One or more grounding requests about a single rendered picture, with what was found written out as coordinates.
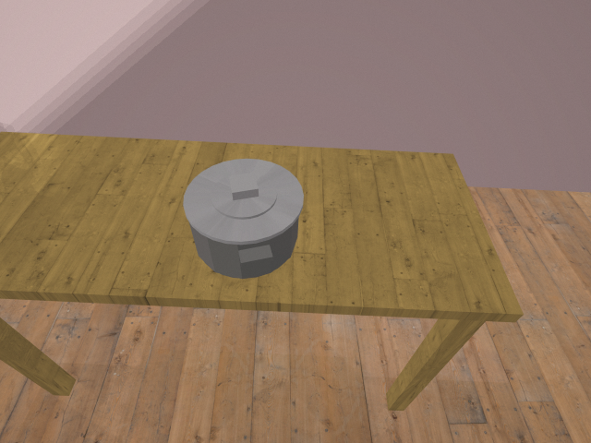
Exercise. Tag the lid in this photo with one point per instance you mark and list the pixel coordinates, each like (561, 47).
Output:
(211, 210)

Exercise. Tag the pot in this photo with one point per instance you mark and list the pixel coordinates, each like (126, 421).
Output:
(246, 261)

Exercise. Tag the knob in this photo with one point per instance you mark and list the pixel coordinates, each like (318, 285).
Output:
(243, 186)

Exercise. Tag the table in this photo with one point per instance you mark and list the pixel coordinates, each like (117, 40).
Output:
(382, 233)

